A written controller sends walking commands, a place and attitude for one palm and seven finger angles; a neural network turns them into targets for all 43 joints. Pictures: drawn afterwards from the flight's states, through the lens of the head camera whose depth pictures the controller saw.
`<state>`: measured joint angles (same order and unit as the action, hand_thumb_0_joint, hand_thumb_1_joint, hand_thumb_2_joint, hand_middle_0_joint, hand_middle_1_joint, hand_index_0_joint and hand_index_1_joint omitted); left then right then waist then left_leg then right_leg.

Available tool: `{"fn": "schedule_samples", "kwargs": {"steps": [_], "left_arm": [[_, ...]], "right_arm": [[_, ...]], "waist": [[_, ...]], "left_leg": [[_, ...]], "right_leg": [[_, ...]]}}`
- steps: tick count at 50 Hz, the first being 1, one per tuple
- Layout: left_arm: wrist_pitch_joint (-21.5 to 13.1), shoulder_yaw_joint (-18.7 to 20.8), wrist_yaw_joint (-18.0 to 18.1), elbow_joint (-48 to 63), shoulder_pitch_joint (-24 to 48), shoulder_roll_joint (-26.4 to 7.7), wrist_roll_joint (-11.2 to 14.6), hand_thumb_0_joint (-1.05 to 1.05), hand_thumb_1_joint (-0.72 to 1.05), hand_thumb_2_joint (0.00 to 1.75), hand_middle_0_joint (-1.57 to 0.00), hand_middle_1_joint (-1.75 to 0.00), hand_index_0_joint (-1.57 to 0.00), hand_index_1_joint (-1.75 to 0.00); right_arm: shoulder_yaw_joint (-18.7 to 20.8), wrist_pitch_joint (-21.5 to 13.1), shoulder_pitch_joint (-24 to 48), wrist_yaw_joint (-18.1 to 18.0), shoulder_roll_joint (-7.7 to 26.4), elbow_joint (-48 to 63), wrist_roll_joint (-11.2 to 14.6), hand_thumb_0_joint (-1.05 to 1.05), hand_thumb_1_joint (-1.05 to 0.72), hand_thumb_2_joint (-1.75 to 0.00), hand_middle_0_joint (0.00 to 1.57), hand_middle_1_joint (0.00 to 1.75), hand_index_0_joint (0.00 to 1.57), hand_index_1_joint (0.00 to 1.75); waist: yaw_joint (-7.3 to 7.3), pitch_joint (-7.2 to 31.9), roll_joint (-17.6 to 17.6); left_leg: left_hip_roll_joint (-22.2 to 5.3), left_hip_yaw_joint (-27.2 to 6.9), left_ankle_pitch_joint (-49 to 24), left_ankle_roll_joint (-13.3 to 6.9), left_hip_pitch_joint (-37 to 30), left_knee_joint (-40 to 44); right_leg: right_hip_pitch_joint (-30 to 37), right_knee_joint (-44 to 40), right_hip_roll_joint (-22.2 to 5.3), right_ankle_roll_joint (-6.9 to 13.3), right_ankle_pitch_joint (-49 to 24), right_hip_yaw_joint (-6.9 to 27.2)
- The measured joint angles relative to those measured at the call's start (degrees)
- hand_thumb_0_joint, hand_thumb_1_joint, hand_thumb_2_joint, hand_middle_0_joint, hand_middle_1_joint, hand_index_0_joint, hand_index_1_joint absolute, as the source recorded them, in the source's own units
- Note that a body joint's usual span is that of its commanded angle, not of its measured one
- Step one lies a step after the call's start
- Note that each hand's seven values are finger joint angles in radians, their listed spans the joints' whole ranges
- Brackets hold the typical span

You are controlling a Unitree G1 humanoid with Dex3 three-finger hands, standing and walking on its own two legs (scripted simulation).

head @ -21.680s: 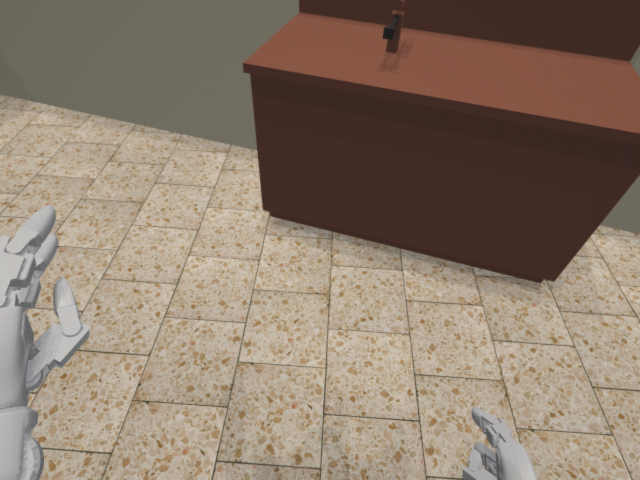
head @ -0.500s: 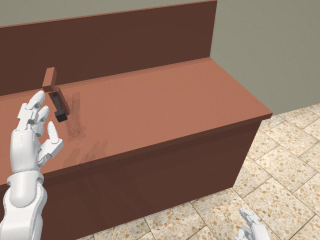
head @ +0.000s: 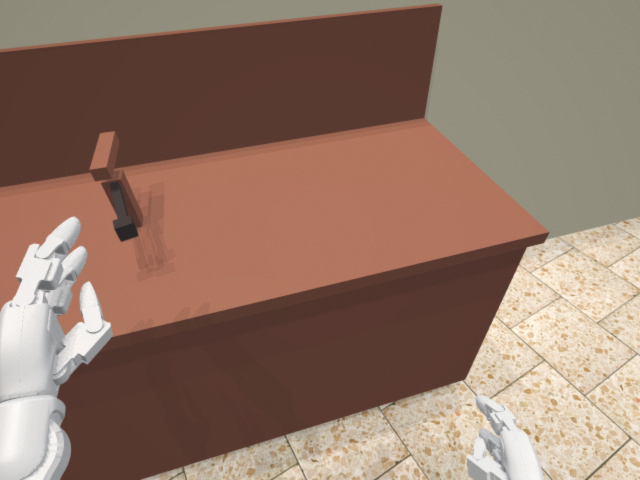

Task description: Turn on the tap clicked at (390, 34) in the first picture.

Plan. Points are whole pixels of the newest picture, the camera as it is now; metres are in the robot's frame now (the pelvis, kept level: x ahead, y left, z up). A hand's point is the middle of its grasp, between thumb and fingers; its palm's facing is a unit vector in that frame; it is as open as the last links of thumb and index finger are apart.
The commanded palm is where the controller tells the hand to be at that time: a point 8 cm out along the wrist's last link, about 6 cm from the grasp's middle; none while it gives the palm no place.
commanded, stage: step back with the hand held close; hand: left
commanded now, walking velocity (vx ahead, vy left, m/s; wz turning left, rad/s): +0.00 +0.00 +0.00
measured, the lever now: (125, 228) +0.44 +0.39 +0.07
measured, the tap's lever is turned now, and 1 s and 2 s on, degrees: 12 12 12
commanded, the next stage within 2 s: stop stepping back and stand still in 1.38 s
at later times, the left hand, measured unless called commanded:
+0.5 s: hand (88, 334) +0.19 +0.26 +0.15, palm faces +0.35 -0.83 -0.44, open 7.4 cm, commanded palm +0.15 +0.30 +0.17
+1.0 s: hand (6, 401) +0.12 +0.29 +0.16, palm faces +0.46 -0.79 -0.41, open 7.4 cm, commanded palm +0.06 +0.33 +0.17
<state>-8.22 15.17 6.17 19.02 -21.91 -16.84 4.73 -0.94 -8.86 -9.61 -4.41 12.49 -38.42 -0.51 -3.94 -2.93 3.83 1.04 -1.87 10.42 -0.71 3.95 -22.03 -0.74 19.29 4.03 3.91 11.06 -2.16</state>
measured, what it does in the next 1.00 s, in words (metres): shifts its weight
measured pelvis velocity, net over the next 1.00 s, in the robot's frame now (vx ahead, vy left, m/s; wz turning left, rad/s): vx -0.09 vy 0.04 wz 0.05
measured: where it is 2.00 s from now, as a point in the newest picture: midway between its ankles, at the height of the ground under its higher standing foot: outside the picture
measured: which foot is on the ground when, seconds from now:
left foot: down 0.00-1.00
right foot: down 0.00-1.00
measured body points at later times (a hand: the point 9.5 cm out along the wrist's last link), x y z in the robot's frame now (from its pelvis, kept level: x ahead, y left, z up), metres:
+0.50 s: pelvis -0.02 +0.03 +0.00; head -0.01 +0.01 +0.45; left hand +0.17 +0.30 +0.18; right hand +0.16 -0.22 -0.09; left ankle +0.03 +0.11 -0.74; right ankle +0.01 -0.07 -0.74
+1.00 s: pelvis -0.09 +0.04 -0.02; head -0.08 +0.05 +0.43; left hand +0.09 +0.33 +0.18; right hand +0.09 -0.19 -0.09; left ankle +0.03 +0.12 -0.74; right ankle +0.00 -0.07 -0.74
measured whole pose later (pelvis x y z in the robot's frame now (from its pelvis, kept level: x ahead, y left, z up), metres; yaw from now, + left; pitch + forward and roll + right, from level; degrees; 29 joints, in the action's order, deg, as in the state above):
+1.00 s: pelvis -0.09 +0.04 -0.02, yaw +3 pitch -3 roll -2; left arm -10.5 20.8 8.9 29.3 -23.6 -21.1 -0.7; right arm -0.1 -4.2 -11.9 -5.1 12.4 -32.2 -0.4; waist 0.0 -3.9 0.5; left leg 2.8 0.0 9.2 -4.2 23.7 -32.8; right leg -20.5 32.2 3.6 -0.2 10.4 1.0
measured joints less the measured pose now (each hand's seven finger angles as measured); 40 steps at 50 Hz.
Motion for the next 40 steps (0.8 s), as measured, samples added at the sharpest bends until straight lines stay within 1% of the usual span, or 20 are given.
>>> {"fn": "schedule_samples", "kwargs": {"steps": [7,10,13,19,23,27,31,35,40], "left_arm": [[0.34,-0.75,-0.48,0.8,-0.78,-0.57,-0.16,0.01,0.89,0.89,-0.2,-0.3,-0.21,-0.3],[-0.29,0.83,-0.53,-0.1,0.08,-1.59,-0.66,0.01,0.89,0.89,-0.21,-0.3,-0.21,-0.3],[-0.45,2.19,-0.04,-0.1,0.11,-1.98,-1.13,0.01,0.89,0.89,-0.21,-0.3,-0.21,-0.3],[0.5,1.63,0.37,4.32,-3.97,-2.35,-1.41,0.01,0.89,0.89,-0.2,-0.3,-0.21,-0.3],[0.67,2.04,0.49,6.57,-5.86,-3.83,-1.4,0.01,0.89,0.89,-0.21,-0.3,-0.21,-0.3],[0.63,3.18,1.13,6.59,-5.55,-4.7,-1.36,0.01,0.89,0.89,-0.21,-0.3,-0.21,-0.3],[0.43,3.37,1.84,6.18,-4.76,-4.01,-1.67,0.01,0.89,0.89,-0.21,-0.3,-0.21,-0.3],[-0.12,3.09,2.3,6.52,-4.34,-3.17,-2.54,0.01,0.89,0.89,-0.21,-0.3,-0.21,-0.3],[-0.89,3.36,2.75,7.48,-3.41,-3.02,-3.78,0.01,0.89,0.89,-0.21,-0.3,-0.21,-0.3]], "right_arm": [[-0.54,-0.31,-0.82,0.25,-0.69,-0.26,-0.28,0.01,-0.9,-0.9,0.2,0.3,0.21,0.3],[-0.69,1.28,-1.02,0.4,-0.28,0.98,0.16,0.01,-0.9,-0.9,0.2,0.3,0.21,0.3],[-0.25,2.74,-0.68,0.44,0.4,2.27,0.35,0.01,-0.9,-0.9,0.2,0.3,0.21,0.3],[1.09,4.91,-0.79,-0.14,1.81,4.54,0.63,0.01,-0.9,-0.9,0.2,0.3,0.21,0.3],[1.65,6.2,-0.67,-0.55,1.84,5.09,0.75,0.01,-0.91,-0.9,0.2,0.3,0.2,0.3],[1.67,6.94,-0.35,-0.72,1.52,5.38,0.98,0.01,-0.91,-0.9,0.2,0.3,0.2,0.3],[1.28,6.9,-0.2,-0.81,1.35,5.76,1.07,0.01,-0.91,-0.9,0.2,0.3,0.2,0.3],[0.81,6.53,-0.39,-0.89,1.08,6.14,0.95,0.01,-0.91,-0.9,0.2,0.3,0.21,0.3],[0.48,6.05,-1.03,-0.88,0.61,6.36,0.59,0.01,-0.9,-0.9,0.2,0.3,0.21,0.3]], "waist": [[0.53,0.28,-0.61],[1.46,1.36,-0.46],[2.23,1.4,-0.21],[3.12,1.13,-0.19],[3.21,1.35,-0.38],[3.04,1.46,-0.57],[2.8,1.52,-0.62],[2.67,1.4,-0.84],[2.7,0.78,-1.72]], "left_leg": [[-0.02,0.45,0.14,-0.02,-0.59,0.49],[-0.29,-0.22,0.67,-0.07,2.81,-1.55],[-0.47,-0.31,0.99,-0.15,6.02,-3.17],[0.83,0.78,-0.18,-1.08,8.8,-2.61],[1.42,1.23,-0.79,-1.59,10.23,-2.86],[1.57,1.34,-1.36,-1.91,11.71,-3.69],[1.64,1.47,-2.17,-2.29,13.06,-4.29],[1.54,1.46,-2.73,-2.57,14.64,-5.19],[1.43,1.36,-0.86,-2.75,16.94,-7.33]], "right_leg": [[0.37,-0.24,-0.01,-0.06,0.12,0.48],[-1.9,-0.25,0.32,-0.17,-0.13,-0.23],[-4.6,0.24,0.51,-0.32,-0.5,-0.38],[-9.07,3.06,-0.95,-1.45,-0.03,0.46],[-11.07,4.52,-1.6,-2.03,0.01,0.77],[-12.48,5.25,-1.79,-2.36,-0.61,0.77],[-13.72,5.61,-1.89,-2.68,-1.6,0.79],[-14.91,5.74,-1.84,-3.04,-2.66,0.64],[-16.51,6.47,-1.77,-3.46,-2.8,0.41]]}}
